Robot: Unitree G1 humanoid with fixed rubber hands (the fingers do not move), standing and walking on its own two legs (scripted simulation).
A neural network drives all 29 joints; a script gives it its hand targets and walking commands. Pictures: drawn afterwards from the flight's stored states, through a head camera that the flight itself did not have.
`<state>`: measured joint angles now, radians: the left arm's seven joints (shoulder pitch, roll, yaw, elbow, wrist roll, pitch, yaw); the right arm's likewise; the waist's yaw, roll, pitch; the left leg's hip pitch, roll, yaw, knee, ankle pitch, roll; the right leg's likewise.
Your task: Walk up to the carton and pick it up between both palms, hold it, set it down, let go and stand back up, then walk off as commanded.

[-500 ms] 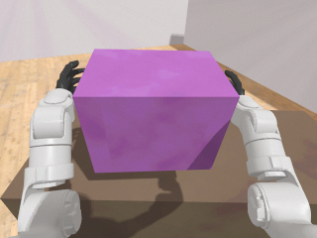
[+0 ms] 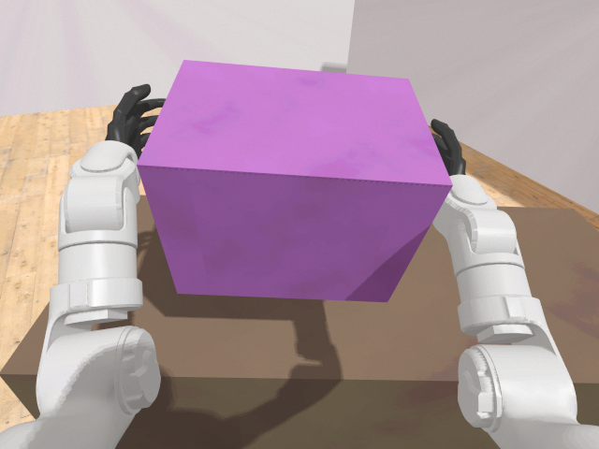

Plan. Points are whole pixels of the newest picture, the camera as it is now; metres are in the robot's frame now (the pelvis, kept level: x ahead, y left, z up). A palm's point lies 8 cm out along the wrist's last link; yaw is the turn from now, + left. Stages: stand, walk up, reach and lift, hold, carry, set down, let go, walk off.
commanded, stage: set down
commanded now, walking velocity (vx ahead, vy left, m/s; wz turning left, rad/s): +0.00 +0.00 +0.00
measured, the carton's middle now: (291, 187) +0.41 -0.01 +0.21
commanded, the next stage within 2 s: none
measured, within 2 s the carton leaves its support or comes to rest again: neither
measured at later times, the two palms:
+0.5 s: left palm (138, 188) +0.41 +0.20 +0.21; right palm (421, 206) +0.39 -0.20 +0.19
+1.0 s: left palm (167, 186) +0.44 +0.17 +0.19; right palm (436, 220) +0.39 -0.22 +0.17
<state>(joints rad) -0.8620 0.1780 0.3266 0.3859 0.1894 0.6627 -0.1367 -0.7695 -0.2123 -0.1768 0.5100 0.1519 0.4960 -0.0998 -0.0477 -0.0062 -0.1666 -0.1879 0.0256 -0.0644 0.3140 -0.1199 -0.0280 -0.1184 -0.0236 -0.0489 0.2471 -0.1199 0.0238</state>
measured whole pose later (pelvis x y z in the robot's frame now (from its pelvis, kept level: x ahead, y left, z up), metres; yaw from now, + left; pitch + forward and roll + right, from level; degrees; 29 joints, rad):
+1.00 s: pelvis +0.02 +0.00 +0.00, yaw +0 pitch -1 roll -1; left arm -0.80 0.18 0.35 0.55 0.16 0.35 -0.16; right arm -0.65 -0.12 -0.21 0.55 0.08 0.22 -0.13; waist -0.10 -0.04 -0.02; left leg -0.14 0.03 -0.06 0.29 -0.13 -0.03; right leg -0.07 -0.02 -0.05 0.22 -0.13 0.02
